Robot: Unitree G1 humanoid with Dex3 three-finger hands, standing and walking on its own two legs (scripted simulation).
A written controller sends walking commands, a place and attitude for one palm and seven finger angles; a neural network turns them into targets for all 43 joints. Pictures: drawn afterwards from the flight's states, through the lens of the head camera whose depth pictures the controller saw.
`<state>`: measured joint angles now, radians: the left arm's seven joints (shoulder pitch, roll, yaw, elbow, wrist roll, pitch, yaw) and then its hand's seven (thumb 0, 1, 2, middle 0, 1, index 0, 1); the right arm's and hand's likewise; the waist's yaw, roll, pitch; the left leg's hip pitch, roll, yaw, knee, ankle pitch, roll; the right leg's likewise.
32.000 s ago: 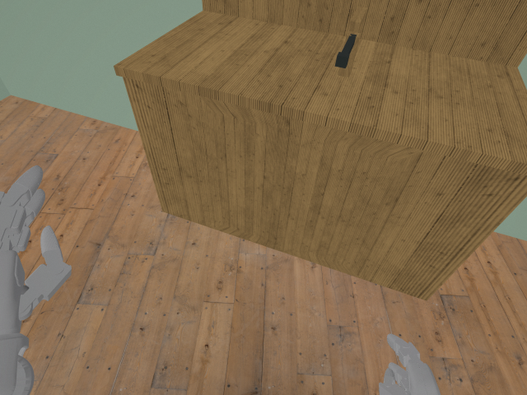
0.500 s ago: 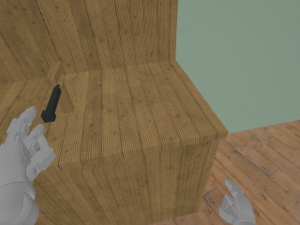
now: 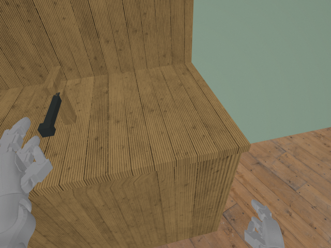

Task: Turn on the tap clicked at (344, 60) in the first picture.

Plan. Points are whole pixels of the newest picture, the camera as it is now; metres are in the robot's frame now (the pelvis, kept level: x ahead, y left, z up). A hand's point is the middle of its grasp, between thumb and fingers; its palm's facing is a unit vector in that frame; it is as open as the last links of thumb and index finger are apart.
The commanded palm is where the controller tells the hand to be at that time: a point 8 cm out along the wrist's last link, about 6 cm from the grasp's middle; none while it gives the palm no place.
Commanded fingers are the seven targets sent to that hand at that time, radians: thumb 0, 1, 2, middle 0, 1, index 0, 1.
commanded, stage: reach beside the lever's end, fingers flat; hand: left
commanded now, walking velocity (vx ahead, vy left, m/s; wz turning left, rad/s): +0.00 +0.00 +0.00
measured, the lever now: (46, 129) +0.33 +0.36 +0.14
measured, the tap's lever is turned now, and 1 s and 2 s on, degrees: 0 0 0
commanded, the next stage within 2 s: push the lever round in 1.80 s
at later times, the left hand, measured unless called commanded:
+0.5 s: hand (49, 153) +0.24 +0.28 +0.16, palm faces +0.54 -0.84 -0.10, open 7.5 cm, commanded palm +0.20 +0.33 +0.16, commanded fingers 0.00 0.90 0.90 -0.18 -0.23 -0.18 -0.23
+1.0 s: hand (45, 145) +0.27 +0.32 +0.15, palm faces +0.57 -0.82 -0.11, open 7.7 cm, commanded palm +0.22 +0.36 +0.14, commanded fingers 0.00 0.90 0.90 -0.16 -0.17 -0.16 -0.17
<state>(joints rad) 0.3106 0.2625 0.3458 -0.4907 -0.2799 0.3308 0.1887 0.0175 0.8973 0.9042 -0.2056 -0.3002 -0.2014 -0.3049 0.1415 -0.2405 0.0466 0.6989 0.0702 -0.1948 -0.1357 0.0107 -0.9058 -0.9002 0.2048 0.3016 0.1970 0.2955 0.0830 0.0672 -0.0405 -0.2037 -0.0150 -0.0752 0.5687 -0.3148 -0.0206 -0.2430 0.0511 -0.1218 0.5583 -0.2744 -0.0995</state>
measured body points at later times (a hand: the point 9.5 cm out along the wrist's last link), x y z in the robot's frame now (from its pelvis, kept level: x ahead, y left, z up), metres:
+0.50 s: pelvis +0.00 +0.02 +0.00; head -0.02 -0.01 +0.45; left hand +0.21 +0.32 +0.17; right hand +0.20 -0.20 -0.08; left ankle +0.00 +0.14 -0.73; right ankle +0.03 -0.05 -0.73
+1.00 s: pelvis +0.00 +0.01 +0.00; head -0.01 -0.02 +0.45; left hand +0.24 +0.36 +0.16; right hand +0.19 -0.23 -0.08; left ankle +0.00 +0.14 -0.73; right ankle +0.03 -0.05 -0.73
